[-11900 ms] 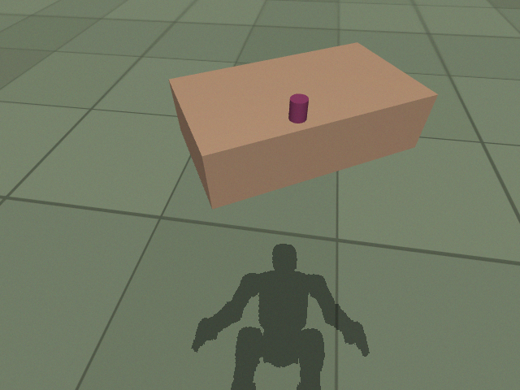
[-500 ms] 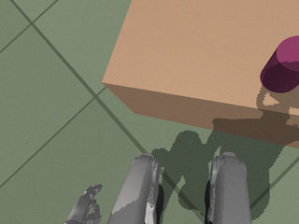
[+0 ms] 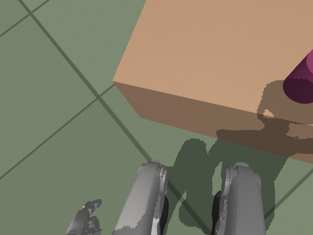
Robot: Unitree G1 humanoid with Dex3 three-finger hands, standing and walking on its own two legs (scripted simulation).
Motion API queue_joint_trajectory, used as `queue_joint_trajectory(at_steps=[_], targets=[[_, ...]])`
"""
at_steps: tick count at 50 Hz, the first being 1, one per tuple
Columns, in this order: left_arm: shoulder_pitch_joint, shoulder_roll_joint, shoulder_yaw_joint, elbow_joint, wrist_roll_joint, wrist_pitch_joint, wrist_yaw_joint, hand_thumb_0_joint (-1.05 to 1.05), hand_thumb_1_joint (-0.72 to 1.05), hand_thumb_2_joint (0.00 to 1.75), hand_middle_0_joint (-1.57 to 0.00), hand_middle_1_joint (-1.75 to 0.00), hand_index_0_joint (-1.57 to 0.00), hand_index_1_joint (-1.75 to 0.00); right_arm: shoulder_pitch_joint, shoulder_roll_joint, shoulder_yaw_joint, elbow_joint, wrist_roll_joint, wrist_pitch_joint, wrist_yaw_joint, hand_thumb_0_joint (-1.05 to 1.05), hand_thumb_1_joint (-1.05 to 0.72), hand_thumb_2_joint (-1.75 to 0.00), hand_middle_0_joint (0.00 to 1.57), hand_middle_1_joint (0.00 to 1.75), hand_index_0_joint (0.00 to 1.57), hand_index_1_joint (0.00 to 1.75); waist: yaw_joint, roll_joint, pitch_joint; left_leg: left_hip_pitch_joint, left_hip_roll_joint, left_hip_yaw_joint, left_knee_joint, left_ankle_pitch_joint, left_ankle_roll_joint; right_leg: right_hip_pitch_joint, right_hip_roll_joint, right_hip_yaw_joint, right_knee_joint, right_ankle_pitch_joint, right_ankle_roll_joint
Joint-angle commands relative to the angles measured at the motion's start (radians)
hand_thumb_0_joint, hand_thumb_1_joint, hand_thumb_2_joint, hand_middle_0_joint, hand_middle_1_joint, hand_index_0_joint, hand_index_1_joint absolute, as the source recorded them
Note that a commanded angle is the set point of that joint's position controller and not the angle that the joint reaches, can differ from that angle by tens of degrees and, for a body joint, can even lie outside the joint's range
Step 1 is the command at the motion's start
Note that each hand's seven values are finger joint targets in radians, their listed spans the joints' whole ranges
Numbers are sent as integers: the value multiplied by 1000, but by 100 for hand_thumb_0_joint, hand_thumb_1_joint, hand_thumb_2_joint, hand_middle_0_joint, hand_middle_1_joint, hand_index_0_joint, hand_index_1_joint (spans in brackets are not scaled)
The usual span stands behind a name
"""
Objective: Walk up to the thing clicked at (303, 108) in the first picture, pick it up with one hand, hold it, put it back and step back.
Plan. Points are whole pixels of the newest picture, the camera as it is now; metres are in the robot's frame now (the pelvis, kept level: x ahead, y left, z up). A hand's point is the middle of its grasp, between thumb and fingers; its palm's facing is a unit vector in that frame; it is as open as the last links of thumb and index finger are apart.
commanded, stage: rest palm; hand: right
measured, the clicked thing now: out of the picture +0.51 -0.31 -0.04
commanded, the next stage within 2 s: close in 0.16 s
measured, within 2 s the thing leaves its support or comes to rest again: leaves its support in 1.42 s
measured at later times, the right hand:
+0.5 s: hand out of the picture +0.48 -0.32 +0.01, palm faces +0.37 +0.93 -0.01, open 16.7 cm
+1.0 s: hand out of the picture +0.50 -0.32 +0.01, palm faces +0.38 +0.92 -0.01, open 10.1 cm
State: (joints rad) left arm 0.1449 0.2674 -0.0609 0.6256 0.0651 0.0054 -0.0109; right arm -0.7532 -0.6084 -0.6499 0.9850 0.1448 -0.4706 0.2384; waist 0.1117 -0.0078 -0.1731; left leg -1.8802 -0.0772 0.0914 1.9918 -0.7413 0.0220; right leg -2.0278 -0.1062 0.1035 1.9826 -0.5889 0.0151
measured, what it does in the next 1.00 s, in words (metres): stands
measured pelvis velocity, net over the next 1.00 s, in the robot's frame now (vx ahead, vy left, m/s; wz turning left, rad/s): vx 0.00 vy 0.00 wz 0.01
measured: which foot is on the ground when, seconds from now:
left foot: down 0.00-1.00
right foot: down 0.00-1.00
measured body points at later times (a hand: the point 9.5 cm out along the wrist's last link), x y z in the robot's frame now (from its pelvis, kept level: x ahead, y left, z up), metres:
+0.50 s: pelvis +0.00 +0.00 -0.01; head +0.21 -0.04 +0.38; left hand +0.12 +0.27 -0.14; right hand +0.45 -0.37 +0.01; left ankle +0.06 +0.11 -0.42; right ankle +0.10 -0.14 -0.42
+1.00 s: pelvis +0.00 +0.00 -0.01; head +0.21 -0.04 +0.38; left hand +0.10 +0.27 -0.13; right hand +0.47 -0.37 +0.01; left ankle +0.06 +0.11 -0.42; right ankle +0.09 -0.14 -0.42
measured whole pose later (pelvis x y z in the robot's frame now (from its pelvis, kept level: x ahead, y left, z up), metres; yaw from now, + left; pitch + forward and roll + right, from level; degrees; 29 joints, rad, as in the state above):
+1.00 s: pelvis +0.00 +0.00 -0.01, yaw +1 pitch +36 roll +6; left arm 0.15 0.27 -0.05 0.64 0.08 0.04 -0.01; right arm -0.85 -0.61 -0.62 1.01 0.11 -0.45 0.17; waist 0.12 -0.01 -0.15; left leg -1.91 -0.09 0.10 2.02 -0.74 0.03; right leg -2.06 -0.11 0.12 2.01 -0.59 0.02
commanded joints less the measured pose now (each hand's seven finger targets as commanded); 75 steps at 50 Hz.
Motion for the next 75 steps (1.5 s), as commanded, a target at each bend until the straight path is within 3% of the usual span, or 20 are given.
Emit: queue_joint_trajectory(at_steps=[1, 8, 13, 17, 19, 24, 35, 45, 49, 50, 53, 54, 55, 58, 61, 63, 66, 69, 73, 75], targets=[[122, 203, 84, -51, 0, -10, 9, 0, 92, 89, -20, -31, -21, -30, -281, -270, -21, -177, 27, -69, 17, 0, 51, -7, 3, 5, 3, 5, -8, -125, -560, 214, -5, -37, -276, 229, 11, 468, 19, -15, -147, 100, -61], [137, 207, 95, -37, 9, -3, 8, 0, 86, 93, -20, -29, -18, -31, -341, -313, -36, -262, 18, -80, 4, 0, 48, -5, 7, 5, 6, 5, -37, -192, -720, 261, -12, -33, -245, 296, 13, 572, 13, -19, -129, 195, -50], [127, 202, 94, -34, 12, 8, 8, 0, 86, 93, -20, -29, -19, -31, -313, -308, -35, -247, -3, -77, -24, 0, 49, -6, 13, 8, 12, 8, -44, -190, -677, 245, -14, -27, -243, 281, 15, 573, 11, -23, -143, 175, -47], [109, 205, 99, -30, 12, 9, 8, 0, 90, 90, -20, -31, -21, -31, -324, -251, 6, -232, -2, -72, -26, 0, 55, -1, 28, 12, 28, 12, -23, -202, -617, 173, -17, -15, -235, 244, 20, 563, 11, -14, -148, 135, -46], [120, 208, 99, -28, 12, 9, 7, 0, 91, 90, -20, -31, -21, -31, -326, -256, 6, -209, -3, -70, -22, 0, 56, -2, 31, 14, 31, 14, -9, -169, -609, 198, -17, -15, -243, 251, 15, 528, 12, -13, -139, 127, -50], [120, 208, 94, -25, 8, 10, 8, 0, 91, 90, -20, -31, -21, -31, -345, -271, -4, -202, 7, -62, -23, 0, 55, -5, 39, 19, 38, 19, -17, -154, -620, 205, -17, -14, -235, 241, 15, 512, 12, -13, -136, 118, -51], [135, 209, 92, -34, 13, 19, 9, 0, 90, 90, -20, -31, -20, -30, -424, -290, 14, -235, -17, -60, -61, 0, 39, -28, 71, 49, 70, 49, -16, -208, -655, 177, -19, -4, -227, 212, 24, 554, 14, -14, -147, 103, -45], [149, 205, 87, -27, 11, 22, 15, 0, 90, 90, -19, -30, -20, -30, -396, -288, 17, -166, -23, -42, -75, 0, 5, -62, 110, 87, 110, 87, 7, -143, -602, 232, -19, -16, -265, 227, 12, 477, 13, -18, -137, 95, -53], [156, 207, 84, -20, 9, 23, 13, 0, 91, 89, -20, -30, -20, -30, -347, -282, 5, -144, -19, -37, -70, 0, -2, -79, 119, 103, 120, 103, -4, -151, -603, 233, -19, -7, -248, 262, 13, 501, 14, -17, -137, 137, -53], [159, 206, 87, -20, 11, 25, 10, 0, 90, 89, -20, -31, -20, -30, -336, -249, 21, -155, -16, -39, -67, 0, -4, -82, 119, 104, 120, 104, -2, -167, -607, 214, -19, 1, -238, 265, 16, 526, 14, -12, -147, 148, -50], [155, 215, 96, -32, 10, 27, 10, 0, 91, 88, -20, -30, -20, -30, -357, -278, 14, -204, -28, -42, -69, 0, -14, -93, 126, 114, 127, 114, -15, -213, -646, 185, -21, 5, -230, 259, 23, 597, 11, -8, -157, 165, -46], [159, 213, 92, -20, 13, 30, 10, 0, 91, 88, -19, -30, -20, -29, -369, -260, 32, -197, -27, -43, -68, 0, -15, -95, 128, 116, 129, 117, 3, -215, -634, 190, -21, 8, -230, 264, 21, 587, 12, -4, -153, 162, -46], [160, 214, 95, -27, 9, 30, 9, 0, 91, 88, -20, -30, -20, -29, -367, -287, 5, -212, -26, -43, -74, 0, -16, -96, 129, 118, 130, 118, -11, -204, -646, 202, -20, 5, -231, 272, 21, 589, 13, -6, -157, 170, -47], [153, 206, 90, -30, 9, 33, 8, 0, 92, 88, -19, -30, -20, -29, -351, -283, 7, -185, -26, -43, -76, 0, -18, -102, 131, 123, 132, 123, -8, -197, -599, 198, -20, 7, -237, 252, 21, 550, 15, -7, -166, 139, -47], [149, 205, 91, -36, 8, 32, 8, 0, 90, 90, -20, -31, -21, -30, -344, -266, 13, -203, -21, -47, -69, 0, -15, -119, 124, 132, 129, 132, -5, -166, -610, 210, -20, 1, -248, 256, 17, 536, 15, -11, -155, 133, -51], [152, 212, 98, -34, 10, 34, 11, 0, 90, 90, -20, -30, -21, -30, -370, -297, 10, -237, -24, -48, -67, 0, -18, -124, 127, 136, 132, 137, -12, -194, -660, 233, -19, -9, -249, 275, 17, 570, 13, -15, -150, 161, -51], [163, 207, 101, -29, 8, 34, 10, 0, 91, 90, -20, -31, -21, -30, -366, -278, 11, -251, -18, -40, -65, 0, -22, -129, 128, 141, 133, 141, -15, -216, -683, 240, -18, -3, -248, 290, 19, 621, 11, -14, -164, 189, -46], [154, 206, 101, -36, 1, 34, 15, 0, 90, 90, -20, -30, -20, -30, -412, -321, -2, -312, -12, -37, -71, 0, -20, -130, 130, 142, 135, 142, -23, -219, -702, 256, -20, -9, -276, 262, 20, 622, 13, -16, -180, 156, -48], [153, 201, 107, -27, -5, 29, 22, 0, 92, 89, -20, -30, -21, -30, -394, -275, 27, -313, -5, -18, -77, 0, -16, -130, 130, 143, 135, 143, -16, -206, -680, 293, -18, -22, -318, 234, 18, 612, 16, -26, -212, 110, -47], [150, 198, 106, -32, -11, 29, 27, 0, 92, 89, -20, -30, -20, -30, -409, -303, 23, -343, -10, -15, -86, 0, -17, -129, 131, 142, 136, 142, -26, -217, -707, 307, -17, -24, -330, 246, 19, 650, 16, -25, -230, 132, -46]])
